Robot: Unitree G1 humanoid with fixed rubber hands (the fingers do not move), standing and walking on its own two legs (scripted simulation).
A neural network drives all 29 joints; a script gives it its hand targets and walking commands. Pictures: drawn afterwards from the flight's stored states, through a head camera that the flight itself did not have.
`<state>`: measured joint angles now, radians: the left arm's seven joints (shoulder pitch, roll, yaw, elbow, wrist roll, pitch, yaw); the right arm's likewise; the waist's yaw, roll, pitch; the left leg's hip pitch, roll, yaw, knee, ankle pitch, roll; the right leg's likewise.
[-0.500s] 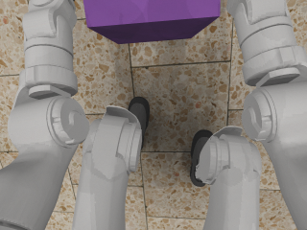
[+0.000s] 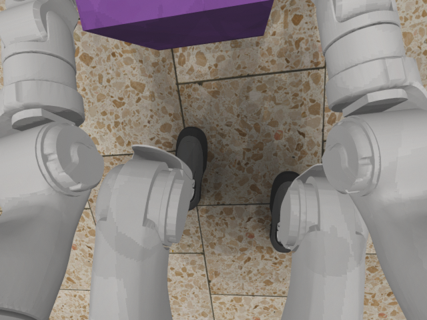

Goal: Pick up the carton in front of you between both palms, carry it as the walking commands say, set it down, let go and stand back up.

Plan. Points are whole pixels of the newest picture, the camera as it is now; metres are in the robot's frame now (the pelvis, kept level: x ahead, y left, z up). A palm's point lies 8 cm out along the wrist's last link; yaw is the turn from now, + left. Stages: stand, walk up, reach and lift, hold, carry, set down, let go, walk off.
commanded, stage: set down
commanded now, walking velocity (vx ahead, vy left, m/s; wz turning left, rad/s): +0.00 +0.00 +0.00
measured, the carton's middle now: out of the picture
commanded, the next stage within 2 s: let go in 1.48 s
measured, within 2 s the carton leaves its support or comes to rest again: neither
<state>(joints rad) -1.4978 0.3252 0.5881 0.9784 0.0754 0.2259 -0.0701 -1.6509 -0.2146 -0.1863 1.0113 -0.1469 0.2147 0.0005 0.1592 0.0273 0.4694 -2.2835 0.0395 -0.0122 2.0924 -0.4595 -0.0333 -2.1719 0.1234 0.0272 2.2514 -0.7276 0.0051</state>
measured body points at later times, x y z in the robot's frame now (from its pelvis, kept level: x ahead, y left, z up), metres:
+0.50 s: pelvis -0.01 +0.01 +0.00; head +0.39 +0.02 +0.20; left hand +0.52 +0.29 -0.19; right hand +0.63 -0.08 -0.17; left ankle +0.14 +0.13 -0.34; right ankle +0.07 -0.11 -0.34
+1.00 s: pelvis +0.00 +0.00 +0.10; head +0.36 +0.04 +0.36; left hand +0.53 +0.30 -0.02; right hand +0.65 -0.07 -0.01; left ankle +0.14 +0.13 -0.34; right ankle +0.07 -0.11 -0.34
